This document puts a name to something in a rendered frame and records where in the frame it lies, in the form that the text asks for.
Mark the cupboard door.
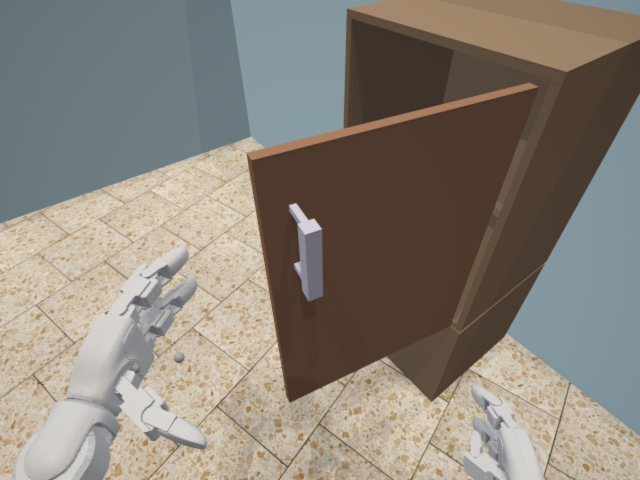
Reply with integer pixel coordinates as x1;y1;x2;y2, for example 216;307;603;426
246;83;539;403

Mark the left robot hand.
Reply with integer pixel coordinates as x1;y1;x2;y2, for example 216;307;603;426
66;246;207;449

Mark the left robot forearm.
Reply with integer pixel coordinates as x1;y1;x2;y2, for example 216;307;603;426
12;399;120;480

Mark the handle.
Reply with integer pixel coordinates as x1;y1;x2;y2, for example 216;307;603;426
289;203;323;301

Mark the right robot hand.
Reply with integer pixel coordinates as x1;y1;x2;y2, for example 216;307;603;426
464;385;544;480

